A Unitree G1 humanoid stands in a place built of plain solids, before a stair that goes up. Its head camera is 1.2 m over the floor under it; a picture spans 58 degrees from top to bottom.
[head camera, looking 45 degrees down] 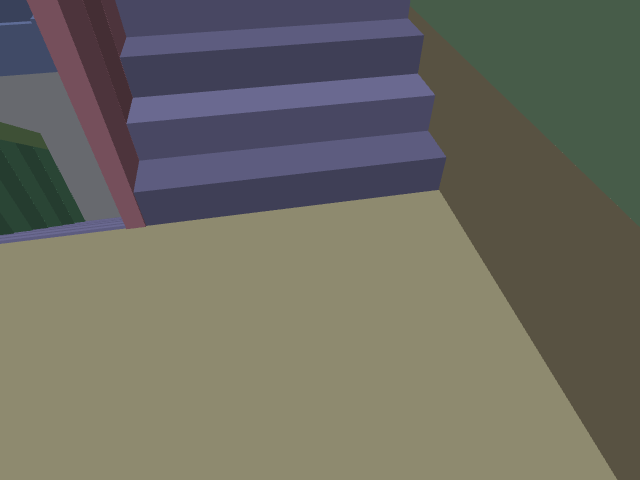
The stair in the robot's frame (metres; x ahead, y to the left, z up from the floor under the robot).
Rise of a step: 0.17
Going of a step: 0.21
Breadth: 1.25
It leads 11 degrees to the left of straight ahead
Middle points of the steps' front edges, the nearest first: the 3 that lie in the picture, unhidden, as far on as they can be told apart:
1.40 0.09 0.17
1.61 0.13 0.34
1.82 0.17 0.51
